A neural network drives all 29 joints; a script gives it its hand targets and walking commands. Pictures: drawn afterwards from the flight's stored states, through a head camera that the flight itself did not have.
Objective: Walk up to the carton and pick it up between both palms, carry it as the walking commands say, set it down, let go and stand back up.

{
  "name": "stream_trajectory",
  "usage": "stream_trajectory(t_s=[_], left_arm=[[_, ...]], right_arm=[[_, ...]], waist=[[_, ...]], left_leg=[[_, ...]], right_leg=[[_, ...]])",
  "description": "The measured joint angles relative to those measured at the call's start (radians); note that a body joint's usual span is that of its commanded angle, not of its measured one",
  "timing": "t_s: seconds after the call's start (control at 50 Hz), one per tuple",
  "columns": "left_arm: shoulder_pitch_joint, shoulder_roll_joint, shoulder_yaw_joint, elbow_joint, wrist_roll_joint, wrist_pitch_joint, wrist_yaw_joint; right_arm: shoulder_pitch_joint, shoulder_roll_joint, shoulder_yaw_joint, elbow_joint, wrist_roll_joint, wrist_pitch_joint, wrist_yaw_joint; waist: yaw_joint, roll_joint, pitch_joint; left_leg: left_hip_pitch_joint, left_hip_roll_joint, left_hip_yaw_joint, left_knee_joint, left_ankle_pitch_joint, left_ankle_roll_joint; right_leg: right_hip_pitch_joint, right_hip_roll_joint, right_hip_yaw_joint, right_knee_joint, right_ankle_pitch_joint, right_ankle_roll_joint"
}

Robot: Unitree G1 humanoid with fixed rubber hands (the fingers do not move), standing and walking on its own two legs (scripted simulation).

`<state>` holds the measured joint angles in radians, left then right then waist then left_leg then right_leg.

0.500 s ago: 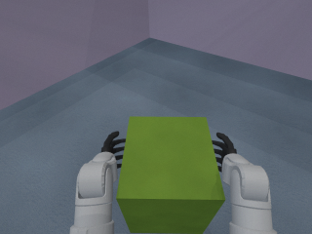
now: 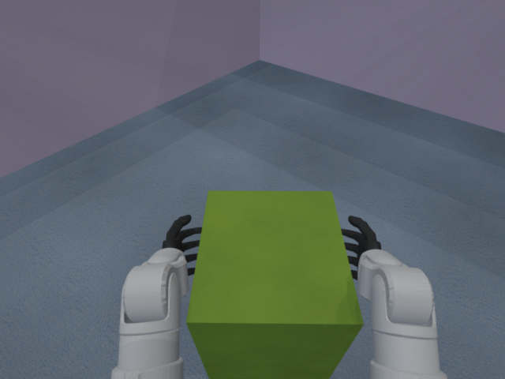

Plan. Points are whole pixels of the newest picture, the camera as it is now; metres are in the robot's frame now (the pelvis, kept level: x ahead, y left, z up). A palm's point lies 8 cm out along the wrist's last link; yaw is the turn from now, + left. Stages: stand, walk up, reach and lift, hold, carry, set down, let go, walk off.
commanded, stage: carry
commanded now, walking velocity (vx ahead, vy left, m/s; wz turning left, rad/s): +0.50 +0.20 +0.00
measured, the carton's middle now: (269, 288) +0.26 +0.00 +0.01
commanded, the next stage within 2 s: none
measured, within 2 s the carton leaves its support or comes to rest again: neither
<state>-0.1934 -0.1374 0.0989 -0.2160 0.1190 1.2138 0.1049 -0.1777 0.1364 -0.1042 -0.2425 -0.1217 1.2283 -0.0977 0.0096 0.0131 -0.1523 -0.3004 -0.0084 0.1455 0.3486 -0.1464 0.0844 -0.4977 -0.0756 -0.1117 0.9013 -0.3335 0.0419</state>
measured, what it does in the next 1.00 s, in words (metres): walks ahead: right foot, then left foot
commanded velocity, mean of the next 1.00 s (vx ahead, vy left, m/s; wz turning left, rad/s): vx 0.36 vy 0.14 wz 0.00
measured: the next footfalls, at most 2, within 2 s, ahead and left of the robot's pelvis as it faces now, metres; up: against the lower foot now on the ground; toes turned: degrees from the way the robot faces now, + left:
right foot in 0.16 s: +0.04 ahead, -0.10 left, +0.00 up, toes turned -10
left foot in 0.50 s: +0.30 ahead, +0.23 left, +0.00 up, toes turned +11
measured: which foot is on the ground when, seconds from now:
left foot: down 0.00-0.16, up 0.18-0.48, down 0.50-0.96, up 0.98-1.00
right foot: up 0.00-0.14, down 0.16-0.52, up 0.54-0.92, down 0.94-1.00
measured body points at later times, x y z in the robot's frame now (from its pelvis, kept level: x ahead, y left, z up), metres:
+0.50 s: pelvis +0.16 +0.09 -0.02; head +0.16 +0.08 +0.43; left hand +0.45 +0.23 +0.07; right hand +0.44 -0.06 +0.07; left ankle +0.26 +0.22 -0.75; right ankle +0.00 -0.09 -0.75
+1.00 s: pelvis +0.44 +0.16 -0.02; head +0.45 +0.14 +0.43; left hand +0.74 +0.30 +0.07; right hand +0.74 +0.01 +0.05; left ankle +0.29 +0.23 -0.70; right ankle +0.52 +0.09 -0.75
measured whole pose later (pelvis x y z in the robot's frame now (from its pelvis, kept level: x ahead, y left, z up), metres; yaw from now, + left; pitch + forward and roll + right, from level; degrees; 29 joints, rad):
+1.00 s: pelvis +0.44 +0.16 -0.02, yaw +1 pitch +2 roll +0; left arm -0.25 -0.15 0.10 -0.27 0.13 1.17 0.10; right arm -0.22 0.14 -0.13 -0.31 -0.11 1.19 -0.10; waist 0.01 0.05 -0.03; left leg -0.18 0.01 0.13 0.83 -0.44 0.00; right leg -0.41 -0.03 -0.26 0.54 -0.17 -0.11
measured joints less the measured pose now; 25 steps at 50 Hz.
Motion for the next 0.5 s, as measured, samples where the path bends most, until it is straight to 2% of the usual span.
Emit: stream_trajectory(t_s=[0.08, 0.14, 0.16, 0.18, 0.22, 0.26, 0.32, 0.42, 0.5], left_arm=[[-0.006, -0.001, 0.006, -0.025, -0.002, -0.008, 0.002], [-0.011, -0.002, 0.01, -0.028, -0.002, -0.005, 0.003], [-0.017, -0.003, 0.007, -0.026, 0.0, -0.004, 0.003], [-0.016, -0.004, -0.001, -0.017, 0.001, -0.009, 0.003], [-0.004, -0.002, -0.012, 0.004, 0.0, -0.012, 0.003], [0.012, 0.0, -0.018, 0.002, -0.004, -0.01, 0.004], [0.02, 0.001, -0.021, -0.038, -0.01, -0.012, 0.005], [0.014, 0.0, -0.025, -0.095, -0.011, -0.027, 0.003], [0.013, 0.001, -0.023, -0.132, -0.01, -0.021, 0.003]], right_arm=[[-0.02, 0.003, -0.003, -0.013, 0.001, -0.005, -0.001], [-0.022, 0.003, -0.001, -0.014, -0.002, -0.006, 0.001], [-0.021, 0.003, -0.005, -0.018, -0.001, -0.006, 0.001], [-0.015, 0.001, -0.011, -0.019, 0.0, -0.008, 0.002], [0.003, -0.001, -0.012, -0.013, 0.0, -0.005, 0.002], [0.015, -0.003, -0.005, -0.015, 0.003, 0.002, 0.0], [0.018, -0.004, 0.005, -0.052, 0.011, -0.001, -0.006], [0.011, -0.002, 0.006, -0.109, 0.02, -0.015, -0.011], [0.002, -0.001, 0.009, -0.132, 0.024, -0.015, -0.012]], waist=[[0.006, 0.007, -0.015], [0.005, -0.004, -0.028], [0.009, -0.009, -0.03], [0.016, -0.006, -0.031], [0.02, -0.006, -0.029], [0.014, -0.005, -0.017], [0.002, -0.002, 0.011], [-0.007, -0.001, 0.046], [0.003, -0.012, 0.064]], left_leg=[[0.011, -0.008, 0.013, -0.054, 0.051, 0.01], [-0.004, -0.024, 0.023, -0.01, 0.021, 0.011], [-0.026, -0.025, 0.027, 0.045, -0.024, -0.003], [-0.058, -0.018, 0.022, 0.129, -0.083, -0.033], [-0.143, -0.009, -0.018, 0.327, -0.12, -0.073], [-0.214, 0.01, -0.053, 0.455, -0.088, -0.099], [-0.278, 0.056, -0.079, 0.477, -0.022, -0.125], [-0.264, 0.111, -0.038, 0.256, 0.024, -0.119], [-0.155, 0.086, 0.051, 0.097, 0.022, -0.086]], right_leg=[[0.089, 0.023, -0.026, -0.188, -0.045, -0.014], [0.223, 0.038, -0.061, -0.414, -0.031, -0.048], [0.257, 0.038, -0.062, -0.482, 0.008, -0.07], [0.26, 0.039, -0.06, -0.495, 0.062, -0.08], [0.273, 0.032, -0.052, -0.501, 0.078, -0.081], [0.313, 0.02, -0.043, -0.546, 0.082, -0.059], [0.373, -0.007, -0.035, -0.612, 0.092, -0.022], [0.462, -0.065, -0.042, -0.65, 0.051, 0.035], [0.502, -0.129, -0.035, -0.569, -0.05, 0.088]])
